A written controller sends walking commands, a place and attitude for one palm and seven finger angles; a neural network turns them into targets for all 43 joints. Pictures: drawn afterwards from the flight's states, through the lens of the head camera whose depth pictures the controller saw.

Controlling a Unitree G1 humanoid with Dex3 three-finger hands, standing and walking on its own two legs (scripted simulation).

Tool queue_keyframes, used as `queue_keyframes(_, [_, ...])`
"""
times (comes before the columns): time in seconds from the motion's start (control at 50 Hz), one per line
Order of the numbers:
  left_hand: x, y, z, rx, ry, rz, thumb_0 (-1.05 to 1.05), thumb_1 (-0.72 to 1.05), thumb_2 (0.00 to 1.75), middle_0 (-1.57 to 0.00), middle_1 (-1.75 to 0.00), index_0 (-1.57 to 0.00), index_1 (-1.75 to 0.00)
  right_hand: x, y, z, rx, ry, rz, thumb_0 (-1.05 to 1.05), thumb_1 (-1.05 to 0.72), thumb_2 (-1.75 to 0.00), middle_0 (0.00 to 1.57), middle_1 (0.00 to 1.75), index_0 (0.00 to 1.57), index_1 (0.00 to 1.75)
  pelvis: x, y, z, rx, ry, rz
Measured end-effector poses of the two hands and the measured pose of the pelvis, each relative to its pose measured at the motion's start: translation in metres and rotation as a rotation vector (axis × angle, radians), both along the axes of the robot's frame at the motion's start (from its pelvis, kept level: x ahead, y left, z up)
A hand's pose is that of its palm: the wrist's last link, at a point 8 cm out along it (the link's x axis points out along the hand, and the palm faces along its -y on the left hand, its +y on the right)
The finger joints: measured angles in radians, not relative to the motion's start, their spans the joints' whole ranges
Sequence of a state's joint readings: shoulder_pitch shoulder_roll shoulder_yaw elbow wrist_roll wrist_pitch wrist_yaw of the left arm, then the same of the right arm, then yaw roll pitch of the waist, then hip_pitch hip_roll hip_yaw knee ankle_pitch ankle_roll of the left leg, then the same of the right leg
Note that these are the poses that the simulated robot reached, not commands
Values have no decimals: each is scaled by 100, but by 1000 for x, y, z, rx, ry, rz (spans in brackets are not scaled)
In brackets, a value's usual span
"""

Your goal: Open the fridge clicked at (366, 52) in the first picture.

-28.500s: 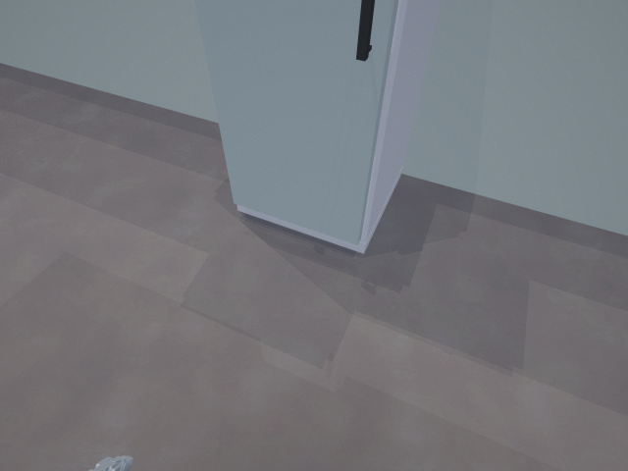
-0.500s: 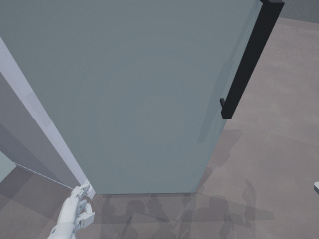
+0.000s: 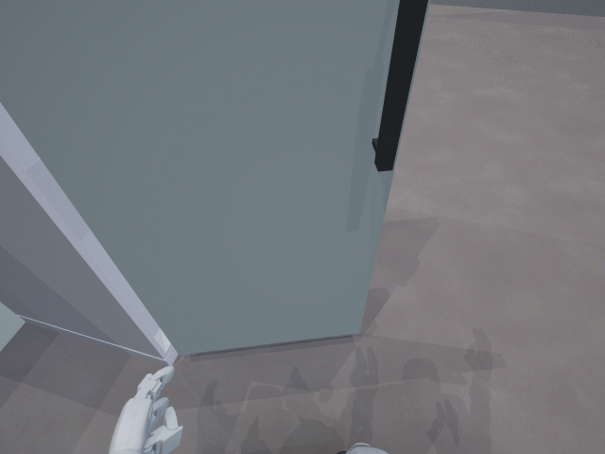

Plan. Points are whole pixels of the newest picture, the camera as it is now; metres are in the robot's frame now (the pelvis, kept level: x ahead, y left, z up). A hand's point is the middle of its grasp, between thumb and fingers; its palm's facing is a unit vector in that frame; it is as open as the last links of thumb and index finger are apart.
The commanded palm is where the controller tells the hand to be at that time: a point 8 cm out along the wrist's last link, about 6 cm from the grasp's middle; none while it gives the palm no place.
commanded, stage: step back with the hand held close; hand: right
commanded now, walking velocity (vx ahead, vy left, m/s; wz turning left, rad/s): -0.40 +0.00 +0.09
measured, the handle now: (394, 71) +0.55 -0.10 +0.24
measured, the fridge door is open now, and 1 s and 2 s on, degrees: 67 67 67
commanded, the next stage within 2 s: stop stepping back and stand still in 0.30 s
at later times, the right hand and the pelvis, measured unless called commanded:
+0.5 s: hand out of the picture +0.11 -0.27 +0.18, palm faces +0.33 +0.84 -0.43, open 7.4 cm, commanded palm +0.06 -0.31 +0.19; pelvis -0.11 -0.02 +0.02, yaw +5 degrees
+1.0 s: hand out of the picture +0.05 -0.27 +0.18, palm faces +0.32 +0.83 -0.46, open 7.4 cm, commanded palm +0.00 -0.31 +0.19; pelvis -0.18 -0.03 +0.01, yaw +7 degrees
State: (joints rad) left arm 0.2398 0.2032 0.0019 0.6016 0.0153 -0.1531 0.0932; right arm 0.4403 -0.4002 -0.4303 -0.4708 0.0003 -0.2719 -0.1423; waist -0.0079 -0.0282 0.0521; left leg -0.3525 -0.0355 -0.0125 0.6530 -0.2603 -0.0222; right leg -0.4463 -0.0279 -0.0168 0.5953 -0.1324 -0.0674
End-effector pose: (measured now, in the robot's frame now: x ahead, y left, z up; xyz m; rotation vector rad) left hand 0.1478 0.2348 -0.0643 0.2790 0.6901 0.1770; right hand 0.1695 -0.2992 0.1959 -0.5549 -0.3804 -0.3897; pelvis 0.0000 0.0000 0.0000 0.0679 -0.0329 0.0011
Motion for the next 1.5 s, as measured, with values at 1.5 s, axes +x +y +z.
queue_keyframes(1.5, [-260,-18,-58,-97,454,122,1,90,90,-20,-30,-20,-30,-252,56,-325,578,1482,-63,-1,-95,-90,20,30,21,30,-171,-32,2,-57,15,36])
